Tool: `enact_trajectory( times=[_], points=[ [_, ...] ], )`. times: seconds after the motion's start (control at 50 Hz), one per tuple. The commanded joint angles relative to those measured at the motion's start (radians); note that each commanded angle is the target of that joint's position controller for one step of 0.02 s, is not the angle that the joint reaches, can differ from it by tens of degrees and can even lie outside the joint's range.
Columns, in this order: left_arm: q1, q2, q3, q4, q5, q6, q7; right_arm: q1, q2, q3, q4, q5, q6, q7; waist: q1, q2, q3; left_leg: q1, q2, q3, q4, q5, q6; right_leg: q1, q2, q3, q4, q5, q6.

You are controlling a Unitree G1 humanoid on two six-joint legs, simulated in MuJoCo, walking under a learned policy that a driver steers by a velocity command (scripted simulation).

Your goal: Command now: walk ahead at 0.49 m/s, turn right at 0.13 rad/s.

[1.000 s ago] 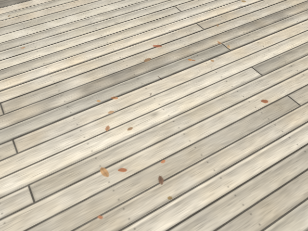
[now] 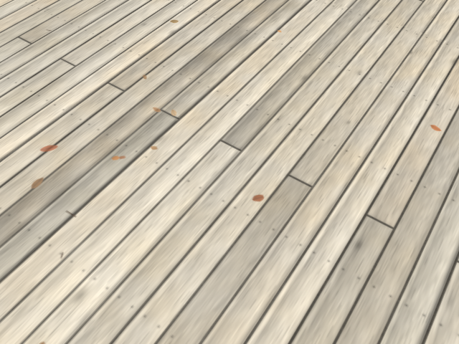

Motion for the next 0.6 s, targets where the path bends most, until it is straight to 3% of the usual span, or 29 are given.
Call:
enact_trajectory(
  times=[0.02,0.08,0.12,0.18,0.26,0.32,0.34,0.36,0.38,0.4,0.42,0.44,0.46,0.48,0.5,0.54,0.6],
  points=[
    [0.034,0.055,0.018,-0.065,0.005,-0.008,0.003,0.029,-0.068,-0.007,-0.029,-0.003,-0.011,0.004,0.021,0.088,-0.053,0.166,0.274,-0.317,-0.25,0.073,0.186,-0.181,-0.112,0.013,-0.046,0.059,0.007],
    [-0.057,0.042,0.01,-0.107,0.017,-0.002,0.006,0.076,-0.119,-0.018,-0.005,0.005,-0.008,-0.006,0.008,0.08,-0.01,0.133,0.28,-0.249,-0.292,0.138,0.202,-0.246,-0.137,-0.02,-0.199,0.134,0.038],
    [-0.139,0.037,0.004,-0.134,0.019,-0.005,0.004,0.104,-0.134,-0.02,0.003,0.01,0.002,-0.015,-0.015,0.074,-0.001,0.144,0.266,-0.206,-0.299,0.15,0.185,-0.26,-0.135,-0.035,-0.337,0.246,0.048],
    [-0.242,0.031,-0.003,-0.16,0.012,-0.012,-0.005,0.151,-0.148,-0.019,0.02,0.021,0.013,-0.021,-0.049,0.085,0.013,0.146,0.233,-0.137,-0.285,0.16,0.146,-0.199,-0.098,-0.071,-0.529,0.386,0.052],
    [-0.352,0.049,-0.003,-0.204,-0.002,-0.017,-0.024,0.219,-0.155,-0.018,0.052,0.028,0.028,-0.021,-0.081,0.099,0.038,0.237,0.282,-0.155,-0.242,0.122,0.134,-0.186,-0.072,-0.078,-0.639,0.377,0.039],
    [-0.339,0.084,0.008,-0.22,-0.001,-0.026,-0.038,0.208,-0.177,-0.025,0.057,0.027,0.045,-0.026,-0.042,0.112,0.026,0.319,0.323,-0.17,-0.164,0.207,0.109,-0.128,-0.051,-0.086,-0.7,0.276,-0.003],
    [-0.27,0.106,0.021,-0.203,0.002,-0.029,-0.038,0.185,-0.183,-0.026,0.052,0.026,0.051,-0.027,0.005,0.115,-0.013,0.318,0.305,-0.147,-0.08,0.345,0.091,-0.022,-0.025,-0.109,-0.725,0.259,-0.021],
    [-0.119,0.15,0.046,-0.156,0.004,-0.029,-0.033,0.177,-0.164,-0.018,0.046,0.019,0.056,-0.028,0.073,0.098,-0.105,0.279,0.252,-0.105,0.095,0.461,0.067,0.18,-0.007,-0.12,-0.736,0.261,-0.051],
    [0.086,0.231,0.07,-0.116,0.015,-0.027,-0.023,0.168,-0.126,0.001,0.014,-0.001,0.054,-0.03,0.147,0.0,-0.259,0.091,0.189,-0.048,0.408,0.279,0.028,0.482,-0.177,0.067,-0.717,0.283,-0.12],
    [0.155,0.312,0.087,-0.093,0.021,-0.019,-0.029,0.298,0.011,0.04,0.006,0.005,0.031,-0.022,0.088,-0.281,-0.378,-0.316,0.016,-0.024,0.755,-0.323,-0.034,0.813,-0.393,0.524,-0.821,0.112,-0.276],
    [0.157,0.206,0.061,-0.095,0.013,-0.019,-0.031,0.267,-0.094,0.018,0.022,0.028,0.01,-0.018,0.113,-0.199,-0.367,-0.438,0.055,-0.153,0.893,-0.435,-0.02,0.797,-0.393,0.64,-0.903,0.014,-0.266],
    [0.07,0.164,0.045,-0.109,0.01,-0.021,-0.03,0.169,-0.158,-0.001,-0.009,0.046,-0.002,-0.015,0.097,-0.135,-0.217,-0.492,0.106,-0.143,0.909,-0.347,-0.004,0.666,-0.359,0.488,-0.915,0.07,-0.218],
    [-0.013,0.141,0.036,-0.126,0.013,-0.02,-0.031,0.112,-0.151,-0.002,-0.021,0.04,-0.002,-0.02,0.067,-0.051,-0.15,-0.452,0.155,-0.117,0.868,-0.251,-0.007,0.526,-0.315,0.36,-0.933,0.183,-0.192],
    [-0.064,0.116,0.03,-0.131,0.018,-0.02,-0.037,0.081,-0.137,-0.005,-0.027,0.023,0.004,-0.025,0.04,-0.014,-0.096,-0.415,0.182,-0.109,0.808,-0.195,-0.015,0.413,-0.274,0.276,-0.966,0.264,-0.179],
    [-0.086,0.098,0.024,-0.13,0.025,-0.023,-0.04,0.095,-0.122,-0.008,-0.026,0.017,0.016,-0.025,0.007,-0.034,-0.084,-0.354,0.207,-0.115,0.768,-0.157,-0.019,0.344,-0.244,0.217,-0.997,0.306,-0.168],
    [-0.078,0.1,0.026,-0.112,0.021,-0.033,-0.043,0.119,-0.083,-0.005,-0.02,0.016,0.04,-0.026,-0.017,-0.041,-0.072,-0.305,0.213,-0.103,0.72,-0.123,-0.031,0.277,-0.219,0.151,-1.043,0.364,-0.178],
    [-0.04,0.131,0.038,-0.077,0.027,-0.038,-0.029,0.06,-0.075,-0.007,-0.039,0.018,0.058,-0.028,-0.012,-0.019,-0.028,-0.386,0.219,-0.113,0.627,-0.01,-0.049,0.277,-0.224,0.058,-1.084,0.422,-0.178]
  ],
)
Keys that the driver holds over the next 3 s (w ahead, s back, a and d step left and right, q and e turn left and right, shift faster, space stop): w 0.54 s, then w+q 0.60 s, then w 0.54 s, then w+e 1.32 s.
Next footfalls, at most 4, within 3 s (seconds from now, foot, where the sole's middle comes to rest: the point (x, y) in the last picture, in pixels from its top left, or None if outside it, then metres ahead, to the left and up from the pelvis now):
0.38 right None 0.37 -0.16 -0.77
0.96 left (208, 279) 0.67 0.09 -0.77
1.46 right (241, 193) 1.00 -0.02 -0.77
1.96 left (155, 159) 1.16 0.30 -0.77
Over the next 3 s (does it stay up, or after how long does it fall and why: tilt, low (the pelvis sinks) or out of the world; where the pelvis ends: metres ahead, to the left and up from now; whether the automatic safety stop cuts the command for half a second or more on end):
stays up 1.61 0.15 -0.02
